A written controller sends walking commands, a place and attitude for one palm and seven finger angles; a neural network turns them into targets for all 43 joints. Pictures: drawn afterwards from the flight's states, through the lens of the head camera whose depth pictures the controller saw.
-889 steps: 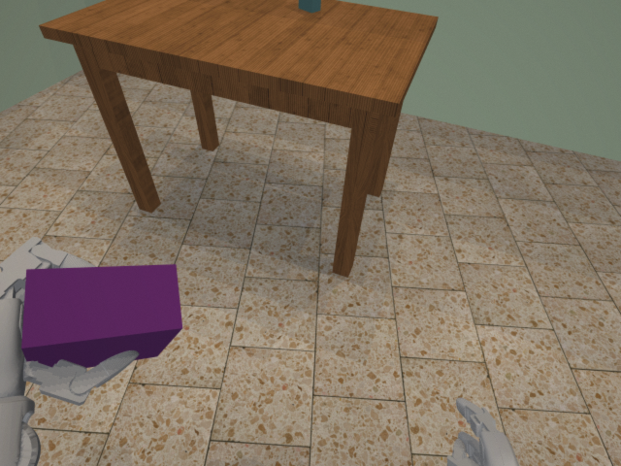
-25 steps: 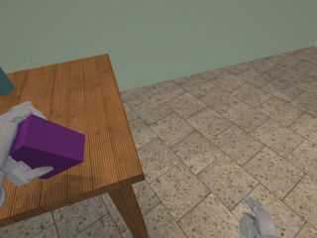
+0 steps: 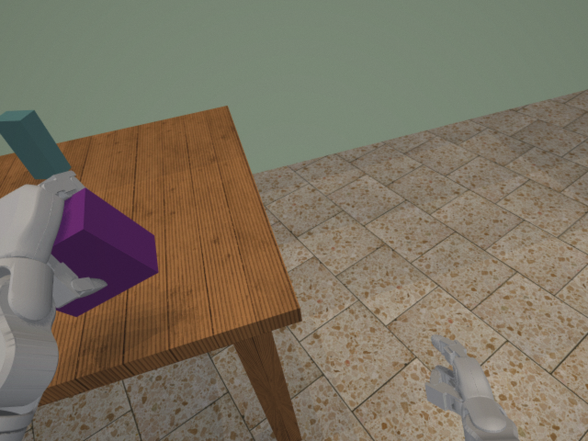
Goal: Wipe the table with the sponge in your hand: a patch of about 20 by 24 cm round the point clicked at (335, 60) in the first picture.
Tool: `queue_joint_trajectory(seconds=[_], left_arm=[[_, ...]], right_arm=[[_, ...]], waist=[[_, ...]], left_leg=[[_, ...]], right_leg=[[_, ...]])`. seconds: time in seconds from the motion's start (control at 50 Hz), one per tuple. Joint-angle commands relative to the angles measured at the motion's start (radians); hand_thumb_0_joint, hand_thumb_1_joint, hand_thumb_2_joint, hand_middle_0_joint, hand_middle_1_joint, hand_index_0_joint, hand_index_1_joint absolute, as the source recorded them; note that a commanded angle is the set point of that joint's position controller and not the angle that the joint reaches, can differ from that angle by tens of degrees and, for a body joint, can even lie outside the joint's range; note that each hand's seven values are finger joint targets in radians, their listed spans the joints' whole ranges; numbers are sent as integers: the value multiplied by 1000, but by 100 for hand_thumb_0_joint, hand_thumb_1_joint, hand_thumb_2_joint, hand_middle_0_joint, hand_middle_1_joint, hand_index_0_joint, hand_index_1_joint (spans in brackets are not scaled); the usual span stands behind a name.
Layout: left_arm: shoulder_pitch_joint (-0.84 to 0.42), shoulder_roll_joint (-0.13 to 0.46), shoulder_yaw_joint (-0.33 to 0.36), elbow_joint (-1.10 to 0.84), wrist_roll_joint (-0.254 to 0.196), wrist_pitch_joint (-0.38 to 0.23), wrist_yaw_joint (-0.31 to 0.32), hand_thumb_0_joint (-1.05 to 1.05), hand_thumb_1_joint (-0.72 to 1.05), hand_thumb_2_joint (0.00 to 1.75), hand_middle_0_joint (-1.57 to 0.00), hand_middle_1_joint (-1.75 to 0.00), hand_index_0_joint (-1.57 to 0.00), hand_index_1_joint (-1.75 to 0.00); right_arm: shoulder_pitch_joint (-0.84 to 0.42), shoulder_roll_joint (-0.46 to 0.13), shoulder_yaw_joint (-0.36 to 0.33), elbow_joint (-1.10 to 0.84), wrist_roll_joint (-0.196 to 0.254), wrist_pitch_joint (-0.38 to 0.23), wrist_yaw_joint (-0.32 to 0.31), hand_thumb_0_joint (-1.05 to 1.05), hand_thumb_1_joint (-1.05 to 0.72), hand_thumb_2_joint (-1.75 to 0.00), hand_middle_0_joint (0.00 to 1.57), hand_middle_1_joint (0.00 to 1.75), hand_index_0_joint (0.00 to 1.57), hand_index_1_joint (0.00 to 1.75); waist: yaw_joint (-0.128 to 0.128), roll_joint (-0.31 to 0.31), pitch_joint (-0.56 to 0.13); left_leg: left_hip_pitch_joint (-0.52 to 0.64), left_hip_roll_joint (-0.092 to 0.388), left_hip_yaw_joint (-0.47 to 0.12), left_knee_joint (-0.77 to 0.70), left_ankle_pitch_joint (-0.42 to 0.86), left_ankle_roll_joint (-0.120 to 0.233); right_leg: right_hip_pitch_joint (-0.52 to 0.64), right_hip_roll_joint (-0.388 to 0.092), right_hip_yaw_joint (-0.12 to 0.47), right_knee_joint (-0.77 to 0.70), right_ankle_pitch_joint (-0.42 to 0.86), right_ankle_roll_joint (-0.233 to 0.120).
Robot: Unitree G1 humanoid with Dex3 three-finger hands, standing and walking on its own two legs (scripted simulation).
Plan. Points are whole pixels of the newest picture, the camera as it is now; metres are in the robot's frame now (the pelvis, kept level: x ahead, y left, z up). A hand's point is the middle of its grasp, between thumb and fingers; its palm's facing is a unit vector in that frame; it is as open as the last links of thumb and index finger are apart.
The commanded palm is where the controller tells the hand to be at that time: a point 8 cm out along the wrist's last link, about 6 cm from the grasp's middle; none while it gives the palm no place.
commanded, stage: turn the palm down, sponge in hand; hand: left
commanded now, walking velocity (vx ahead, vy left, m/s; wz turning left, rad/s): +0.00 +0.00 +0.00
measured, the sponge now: (93, 263) +0.25 +0.30 +0.16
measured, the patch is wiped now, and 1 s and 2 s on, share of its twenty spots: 0.00 0.00 0.00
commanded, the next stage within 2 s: move the sponge above the wiping area in 0.82 s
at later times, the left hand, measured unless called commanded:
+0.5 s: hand (102, 264) +0.23 +0.26 +0.19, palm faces +0.21 -0.11 -0.97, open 10.5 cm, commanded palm +0.17 +0.26 +0.27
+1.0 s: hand (125, 262) +0.24 +0.24 +0.18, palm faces +0.19 -0.10 -0.98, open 10.5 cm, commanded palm +0.18 +0.25 +0.27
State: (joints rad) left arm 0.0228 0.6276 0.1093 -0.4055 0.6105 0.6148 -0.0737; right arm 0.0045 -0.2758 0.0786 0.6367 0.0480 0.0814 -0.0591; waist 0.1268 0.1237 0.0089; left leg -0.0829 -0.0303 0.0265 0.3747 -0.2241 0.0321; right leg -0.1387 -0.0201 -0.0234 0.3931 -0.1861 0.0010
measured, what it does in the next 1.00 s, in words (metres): stands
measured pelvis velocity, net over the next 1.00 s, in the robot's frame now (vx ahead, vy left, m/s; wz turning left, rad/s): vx -0.01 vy -0.03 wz -0.02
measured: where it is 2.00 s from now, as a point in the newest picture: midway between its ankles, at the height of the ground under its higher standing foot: outside the picture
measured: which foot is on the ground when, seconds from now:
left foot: down 0.00-1.00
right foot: down 0.00-1.00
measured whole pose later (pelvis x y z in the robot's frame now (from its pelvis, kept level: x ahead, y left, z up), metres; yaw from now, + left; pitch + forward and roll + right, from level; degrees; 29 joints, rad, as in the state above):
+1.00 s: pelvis -0.01 -0.03 +0.00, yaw -1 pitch -5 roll +1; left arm 0.01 0.60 -0.05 -0.38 0.78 0.55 -0.11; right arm -0.02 -0.30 0.06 0.67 0.03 0.07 -0.06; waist 0.14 0.13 0.03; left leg -0.07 0.00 0.03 0.39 -0.22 0.00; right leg -0.15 0.01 -0.02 0.45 -0.21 -0.04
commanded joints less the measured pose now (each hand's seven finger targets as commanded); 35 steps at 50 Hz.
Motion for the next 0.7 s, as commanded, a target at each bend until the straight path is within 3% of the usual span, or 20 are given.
queue_joint_trajectory(seconds=[0.0, 0.06, 0.1, 0.12, 0.14, 0.2, 0.22, 0.28, 0.32, 0.34, 0.42, 0.48, 0.5, 0.52, 0.54, 0.6, 0.62, 0.68], left_arm=[[-321, 229, 46, -295, 113, -54, -39, 0, 10, 130, -120, -160, -120, -160], [-331, 299, 106, -291, 158, -95, -34, 0, 10, 130, -120, -160, -120, -160], [-349, 375, 189, -290, 187, -103, -12, 0, 10, 130, -120, -160, -120, -160], [-376, 333, 157, -264, 189, -107, 0, 0, 10, 130, -120, -160, -120, -160], [-360, 348, 180, -218, 185, -109, 16, 0, 10, 130, -120, -160, -120, -160], [-349, 310, 167, -108, 173, -57, 29, 0, 10, 130, -120, -160, -120, -160], [-351, 252, 114, -91, 163, -54, 26, 0, 10, 130, -120, -160, -120, -160], [-295, 210, 60, -43, 160, -40, 3, 0, 10, 130, -120, -160, -120, -160], [-299, 143, -11, -66, 171, -34, -17, 0, 10, 130, -120, -160, -120, -160], [-291, 159, -7, -75, 174, -39, -16, 0, 10, 130, -120, -160, -120, -160], [-364, 214, 25, -204, 224, -62, 0, 0, 10, 130, -120, -160, -120, -160], [-369, 311, 117, -222, 249, -86, 23, 0, 10, 130, -120, -160, -120, -160], [-392, 374, 172, -240, 260, -85, 33, 0, 10, 130, -120, -160, -120, -160], [-419, 334, 136, -230, 266, -89, 41, 0, 10, 130, -120, -160, -120, -160], [-396, 347, 162, -197, 256, -95, 53, 0, 10, 130, -120, -160, -120, -160], [-370, 318, 158, -116, 241, -71, 62, 0, 10, 130, -120, -160, -120, -160], [-373, 255, 99, -90, 229, -68, 57, 0, 10, 130, -120, -160, -120, -160], [-316, 210, 62, -23, 196, -55, 36, 0, 10, 130, -120, -160, -120, -160]], right_arm=[[-241, -107, -35, -199, -10, -53, -11, 0, -90, -90, 20, 30, 20, 30], [-227, -98, -35, -184, -25, -52, -13, 0, -90, -90, 20, 30, 20, 30], [-246, -97, -29, -182, -29, -47, -8, 0, -90, -90, 20, 30, 20, 30], [-244, -80, -22, -180, -26, -51, -2, 0, -90, -90, 20, 30, 20, 30], [-233, -82, -29, -157, -26, -45, -1, 0, -90, -90, 20, 30, 20, 30], [-261, -84, -25, -150, -11, -39, 10, 0, -90, -90, 20, 30, 20, 30], [-251, -80, -20, -151, -8, -40, 13, 0, -90, -90, 20, 30, 20, 30], [-244, -95, -25, -152, 0, -32, 11, 0, -90, -90, 20, 30, 20, 30], [-250, -87, -18, -172, 9, -44, 15, 0, -90, -90, 20, 30, 20, 30], [-246, -90, -24, -167, 9, -45, 12, 0, -90, -90, 20, 30, 20, 30], [-278, -85, -24, -192, -3, -71, 11, 0, -90, -90, 20, 30, 20, 30], [-279, -84, -33, -171, -22, -76, 3, 0, -90, -90, 20, 30, 20, 30], [-289, -89, -33, -168, -26, -74, 2, 0, -90, -90, 20, 30, 20, 30], [-294, -73, -29, -163, -26, -78, 6, 0, -90, -90, 20, 30, 20, 30], [-275, -72, -34, -147, -29, -75, 5, 0, -90, -90, 20, 30, 20, 30], [-281, -77, -37, -143, -18, -66, 10, 0, -90, -90, 20, 30, 20, 30], [-273, -72, -33, -142, -12, -68, 13, 0, -90, -90, 20, 30, 20, 30], [-264, -86, -39, -140, -2, -59, 9, 0, -90, -90, 20, 30, 20, 30]], waist=[[-12, -5, -218], [9, -2, -254], [33, 6, -279], [31, -4, -265], [31, -5, -241], [38, -15, -167], [25, -58, -151], [9, -72, -99], [-4, -82, -94], [-6, -65, -95], [12, -50, -219], [36, -32, -268], [48, -22, -297], [44, -16, -291], [45, -20, -266], [42, -49, -205], [28, -73, -178], [15, -106, -110]], left_leg=[[-39, 13, -33, -84, 243, -2], [-38, 8, -46, -85, 237, 3], [-60, 6, -55, -81, 225, 0], [-66, 3, -46, -79, 231, -5], [-65, 6, -48, -88, 221, -9], [-106, 6, -43, -100, 181, -21], [-105, 7, -29, -100, 184, -22], [-113, 9, -20, -112, 144, -16], [-112, 7, -7, -105, 124, -9], [-103, 8, -7, -112, 101, -6], [-88, -9, -11, -88, 114, 6], [-76, -21, -18, -65, 163, 7], [-77, -23, -25, -53, 160, 4], [-81, -25, -16, -46, 175, 1], [-80, -24, -20, -50, 181, -1], [-90, -22, -23, -53, 172, -10], [-96, -19, -9, -55, 171, -8], [-101, -13, -4, -62, 155, -2]], right_leg=[[138, 57, 17, -16, 59, -37], [167, 53, 25, -5, 41, -41], [203, 64, 53, 6, 33, -50], [194, 50, 44, 8, 23, -53], [184, 53, 51, -3, 13, -55], [149, 54, 71, -31, -12, -59], [142, 44, 45, -32, -11, -51], [108, 41, 27, -51, -24, -38], [97, 38, 29, -54, -40, -33], [96, 39, 29, -58, -56, -31], [167, 35, 54, -31, -59, -34], [203, 31, 83, -12, -15, -42], [221, 37, 122, -8, -25, -49], [220, 27, 117, 0, -17, -51], [213, 30, 123, -8, -6, -54], [178, 38, 147, -31, -12, -58], [165, 29, 116, -33, -9, -47], [125, 29, 83, -51, 1, -30]])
